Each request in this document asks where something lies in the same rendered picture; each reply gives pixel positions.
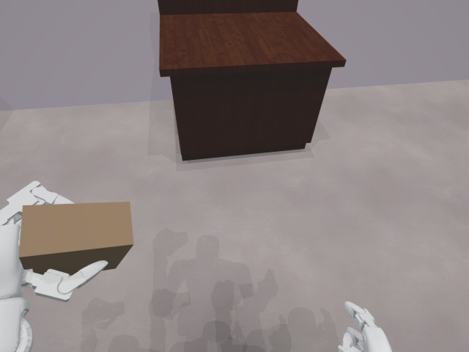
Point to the right robot hand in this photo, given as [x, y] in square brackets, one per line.
[372, 339]

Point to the left robot hand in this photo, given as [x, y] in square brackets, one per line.
[53, 284]

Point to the table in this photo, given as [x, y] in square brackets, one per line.
[247, 76]

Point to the sponge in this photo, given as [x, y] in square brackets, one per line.
[69, 237]

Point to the left robot forearm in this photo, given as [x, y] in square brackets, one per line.
[16, 334]

